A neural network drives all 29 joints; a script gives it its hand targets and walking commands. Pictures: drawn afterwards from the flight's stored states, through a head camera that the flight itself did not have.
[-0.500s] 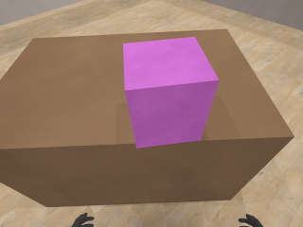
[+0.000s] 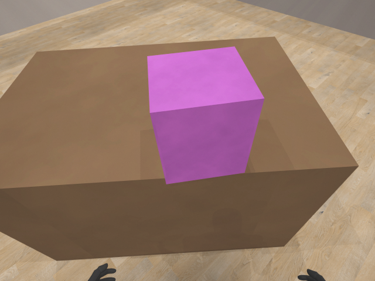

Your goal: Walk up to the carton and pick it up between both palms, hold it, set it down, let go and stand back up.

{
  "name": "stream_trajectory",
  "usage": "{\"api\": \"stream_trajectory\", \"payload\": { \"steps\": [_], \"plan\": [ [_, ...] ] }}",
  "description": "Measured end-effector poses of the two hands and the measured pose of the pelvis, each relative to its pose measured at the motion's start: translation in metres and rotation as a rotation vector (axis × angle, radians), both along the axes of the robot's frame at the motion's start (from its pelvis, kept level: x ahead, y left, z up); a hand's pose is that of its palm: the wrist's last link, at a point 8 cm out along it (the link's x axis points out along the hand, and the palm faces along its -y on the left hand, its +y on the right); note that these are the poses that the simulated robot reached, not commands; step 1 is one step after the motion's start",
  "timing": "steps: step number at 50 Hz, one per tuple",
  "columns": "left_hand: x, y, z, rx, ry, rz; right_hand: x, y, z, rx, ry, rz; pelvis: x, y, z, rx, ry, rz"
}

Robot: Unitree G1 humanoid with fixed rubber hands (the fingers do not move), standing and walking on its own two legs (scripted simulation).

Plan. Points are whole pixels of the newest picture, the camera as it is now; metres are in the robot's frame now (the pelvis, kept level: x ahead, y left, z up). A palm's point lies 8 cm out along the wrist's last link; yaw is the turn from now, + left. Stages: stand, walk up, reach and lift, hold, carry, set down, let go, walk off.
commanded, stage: stand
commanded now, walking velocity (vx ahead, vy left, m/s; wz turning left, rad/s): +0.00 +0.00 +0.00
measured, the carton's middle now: (199, 118) +0.47 +0.00 +0.08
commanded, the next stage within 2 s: walk up in 0.36 s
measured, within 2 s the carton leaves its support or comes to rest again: neither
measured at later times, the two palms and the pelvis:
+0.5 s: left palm out of the picture +0.10 +0.25 -0.10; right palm out of the picture +0.08 -0.25 -0.10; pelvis +0.01 +0.00 +0.00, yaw -1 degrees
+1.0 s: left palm out of the picture +0.11 +0.24 -0.10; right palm out of the picture +0.08 -0.28 -0.10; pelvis +0.02 -0.01 +0.00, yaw -4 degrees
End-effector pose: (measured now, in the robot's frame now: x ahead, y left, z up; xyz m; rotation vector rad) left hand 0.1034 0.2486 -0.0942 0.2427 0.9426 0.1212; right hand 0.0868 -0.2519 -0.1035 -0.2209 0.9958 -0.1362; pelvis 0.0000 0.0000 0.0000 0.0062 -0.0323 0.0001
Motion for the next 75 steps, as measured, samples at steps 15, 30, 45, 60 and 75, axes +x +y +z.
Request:
{"api": "stream_trajectory", "payload": {
  "steps": [15,30,45,60,75],
  "plan": [
    [-0.006,0.004,-0.004,0.004,0.038,0.001,-0.011,0.000,-0.003,-0.004,0.040,-0.011,0.003,0.002,0.001,0.000,0.008,-0.007],
    [-0.002,0.003,-0.004,0.001,0.031,-0.002,-0.004,-0.001,0.001,-0.010,0.016,-0.011,0.005,0.002,0.002,0.000,0.000,-0.014],
    [-0.005,-0.005,-0.009,0.017,0.103,-0.028,-0.008,-0.024,0.002,-0.038,0.016,-0.046,0.015,-0.009,-0.001,0.006,0.014,-0.063],
    [0.041,-0.012,-0.004,0.020,0.027,-0.105,-0.016,-0.027,0.002,-0.045,0.002,-0.100,0.021,-0.008,-0.004,0.008,0.005,-0.111],
    [0.068,-0.015,-0.015,0.054,0.144,-0.058,0.005,-0.029,-0.016,-0.026,-0.060,-0.052,-0.009,-0.005,-0.013,0.008,0.006,-0.076]
  ]
}}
